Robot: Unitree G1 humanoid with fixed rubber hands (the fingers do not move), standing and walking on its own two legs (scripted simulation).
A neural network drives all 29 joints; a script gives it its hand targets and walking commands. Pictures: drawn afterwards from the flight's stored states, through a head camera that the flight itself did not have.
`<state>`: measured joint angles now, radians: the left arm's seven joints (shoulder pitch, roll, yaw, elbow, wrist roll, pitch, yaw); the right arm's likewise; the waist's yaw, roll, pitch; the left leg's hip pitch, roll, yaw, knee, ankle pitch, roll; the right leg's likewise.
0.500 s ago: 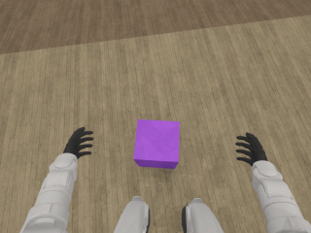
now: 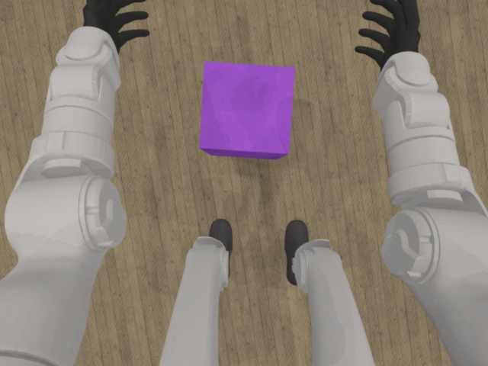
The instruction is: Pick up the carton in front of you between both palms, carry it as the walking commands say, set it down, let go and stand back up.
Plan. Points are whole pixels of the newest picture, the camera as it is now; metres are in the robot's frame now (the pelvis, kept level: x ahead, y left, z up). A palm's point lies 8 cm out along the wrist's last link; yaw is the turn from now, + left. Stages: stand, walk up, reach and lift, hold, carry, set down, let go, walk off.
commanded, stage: reach and lift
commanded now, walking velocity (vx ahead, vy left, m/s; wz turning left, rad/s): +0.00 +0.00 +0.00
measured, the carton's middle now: (246, 118) +0.53 +0.03 -0.52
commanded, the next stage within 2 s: none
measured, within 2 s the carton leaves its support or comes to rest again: leaves its support in 1.74 s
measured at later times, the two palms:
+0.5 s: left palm (154, 102) +0.52 +0.23 -0.33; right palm (341, 107) +0.52 -0.17 -0.33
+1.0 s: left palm (179, 107) +0.54 +0.20 -0.46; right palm (323, 117) +0.52 -0.16 -0.46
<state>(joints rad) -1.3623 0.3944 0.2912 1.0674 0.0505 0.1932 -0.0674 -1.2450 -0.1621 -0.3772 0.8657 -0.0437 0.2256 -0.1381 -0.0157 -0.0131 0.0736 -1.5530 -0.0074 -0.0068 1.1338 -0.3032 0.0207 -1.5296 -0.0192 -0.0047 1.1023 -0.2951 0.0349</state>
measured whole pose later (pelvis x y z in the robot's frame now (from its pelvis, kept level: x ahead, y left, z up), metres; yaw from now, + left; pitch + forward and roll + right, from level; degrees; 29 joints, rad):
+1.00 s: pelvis -0.02 -0.01 -0.27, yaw -2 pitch +36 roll -3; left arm -1.60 0.51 -0.01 1.23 -0.25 0.05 0.05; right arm -1.50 -0.29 -0.13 1.09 0.24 0.06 -0.18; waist 0.00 -0.03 0.45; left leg -2.25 -0.01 -0.04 2.21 -0.58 0.01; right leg -2.22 0.07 0.03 2.17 -0.59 0.09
